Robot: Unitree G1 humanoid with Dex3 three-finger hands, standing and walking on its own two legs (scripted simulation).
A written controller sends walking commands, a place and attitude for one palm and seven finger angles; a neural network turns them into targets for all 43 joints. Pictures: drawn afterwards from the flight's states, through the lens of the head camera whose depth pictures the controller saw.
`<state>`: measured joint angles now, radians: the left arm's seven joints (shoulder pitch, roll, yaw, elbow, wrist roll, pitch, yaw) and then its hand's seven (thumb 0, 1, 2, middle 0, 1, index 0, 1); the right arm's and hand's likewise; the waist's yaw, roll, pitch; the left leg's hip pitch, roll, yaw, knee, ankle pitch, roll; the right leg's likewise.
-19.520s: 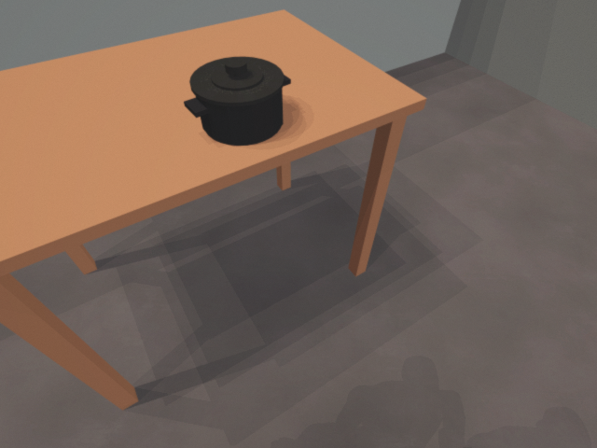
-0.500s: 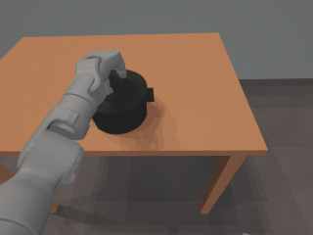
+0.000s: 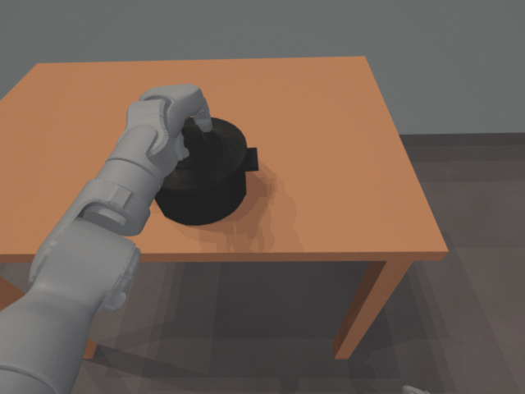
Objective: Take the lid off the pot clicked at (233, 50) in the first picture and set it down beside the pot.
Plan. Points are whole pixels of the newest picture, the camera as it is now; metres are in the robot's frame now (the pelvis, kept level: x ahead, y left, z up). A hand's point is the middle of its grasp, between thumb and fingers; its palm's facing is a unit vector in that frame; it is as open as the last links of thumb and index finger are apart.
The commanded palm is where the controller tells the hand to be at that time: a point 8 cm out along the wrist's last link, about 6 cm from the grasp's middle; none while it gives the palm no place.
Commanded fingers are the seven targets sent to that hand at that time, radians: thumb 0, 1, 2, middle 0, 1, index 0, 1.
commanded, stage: lower the open fingers around the knob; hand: left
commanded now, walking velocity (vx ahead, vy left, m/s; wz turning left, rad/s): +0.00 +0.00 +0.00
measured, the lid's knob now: (189, 138) +0.50 +0.11 +0.14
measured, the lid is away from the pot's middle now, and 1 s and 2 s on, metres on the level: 0.00 0.00 0.00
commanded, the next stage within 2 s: close the fingers and squeeze the knob in 0.32 s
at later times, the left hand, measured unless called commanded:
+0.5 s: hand (179, 141) +0.46 +0.12 +0.16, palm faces -0.32 -0.06 -0.95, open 9.9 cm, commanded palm +0.44 +0.12 +0.21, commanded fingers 0.00 -0.11 1.12 -0.59 -0.64 -0.59 -0.64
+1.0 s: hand (181, 144) +0.46 +0.12 +0.15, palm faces -0.32 -0.05 -0.95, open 8.6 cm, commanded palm +0.44 +0.12 +0.21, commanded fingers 0.00 0.18 0.98 -0.66 -0.95 -0.66 -0.95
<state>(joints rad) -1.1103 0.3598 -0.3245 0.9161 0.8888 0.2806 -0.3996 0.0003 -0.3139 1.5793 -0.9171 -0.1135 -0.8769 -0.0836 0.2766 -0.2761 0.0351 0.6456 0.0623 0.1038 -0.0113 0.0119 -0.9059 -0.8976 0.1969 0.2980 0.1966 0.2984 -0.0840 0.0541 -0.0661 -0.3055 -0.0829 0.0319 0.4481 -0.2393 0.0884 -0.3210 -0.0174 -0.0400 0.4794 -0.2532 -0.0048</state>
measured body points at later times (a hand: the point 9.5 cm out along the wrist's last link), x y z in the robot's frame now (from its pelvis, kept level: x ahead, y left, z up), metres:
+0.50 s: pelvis +0.00 +0.00 +0.00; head +0.02 -0.02 +0.45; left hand +0.47 +0.12 +0.21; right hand +0.09 -0.25 -0.12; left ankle -0.01 +0.06 -0.74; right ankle -0.01 -0.12 -0.74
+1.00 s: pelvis +0.00 +0.00 +0.00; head +0.02 -0.02 +0.45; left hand +0.47 +0.12 +0.21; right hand +0.10 -0.25 -0.13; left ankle -0.01 +0.06 -0.74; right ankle -0.01 -0.12 -0.74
